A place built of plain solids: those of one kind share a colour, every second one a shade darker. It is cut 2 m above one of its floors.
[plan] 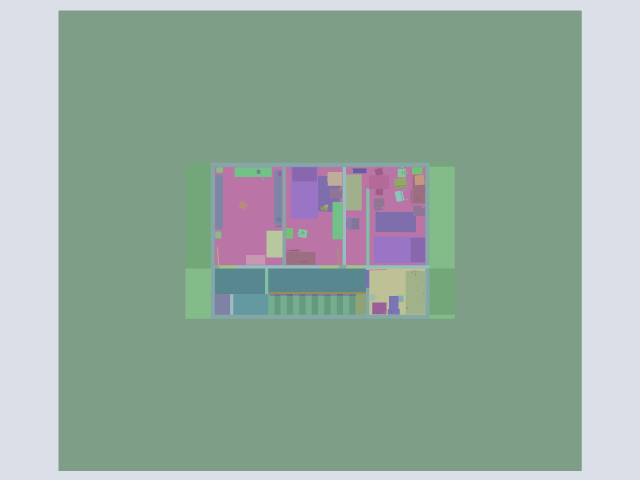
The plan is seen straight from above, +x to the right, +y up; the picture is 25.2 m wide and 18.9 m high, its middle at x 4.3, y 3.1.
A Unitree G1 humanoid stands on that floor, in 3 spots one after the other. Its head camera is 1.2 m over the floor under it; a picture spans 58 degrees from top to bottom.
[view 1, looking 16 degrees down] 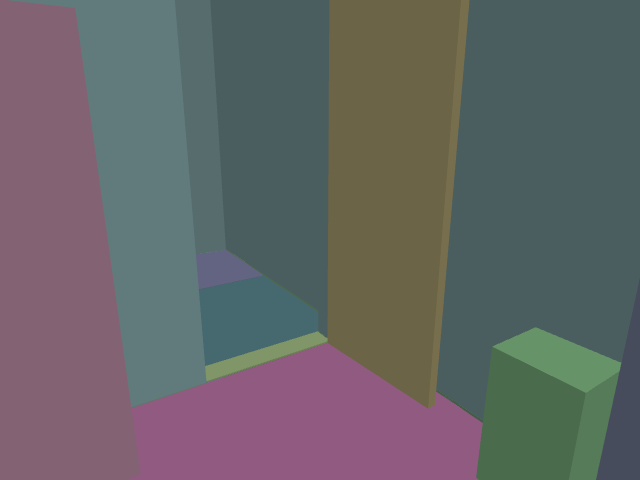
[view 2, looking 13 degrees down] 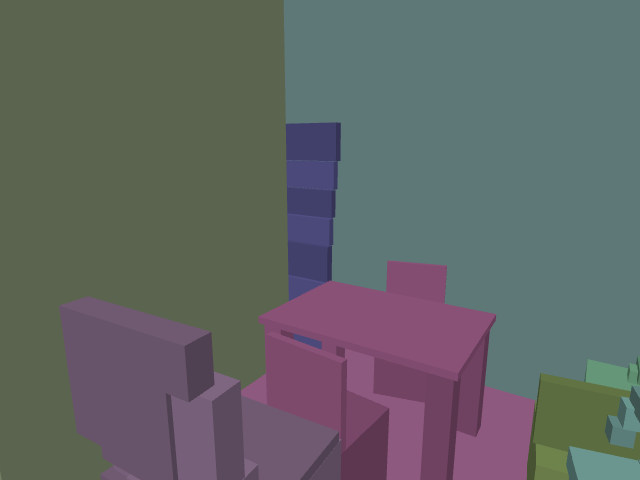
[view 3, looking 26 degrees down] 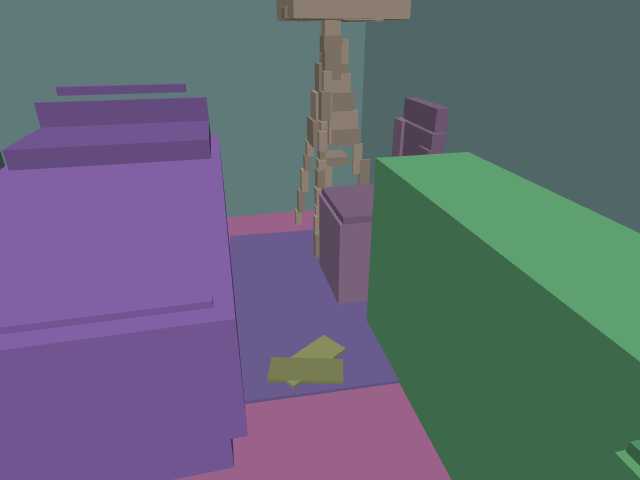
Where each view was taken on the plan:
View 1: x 1.52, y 3.88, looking -123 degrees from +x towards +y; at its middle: wall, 2.32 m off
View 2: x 7.33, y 3.88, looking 123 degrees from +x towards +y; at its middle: mirror_full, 2.36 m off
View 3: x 4.22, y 3.08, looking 77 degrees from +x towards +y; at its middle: chair_bentwood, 2.35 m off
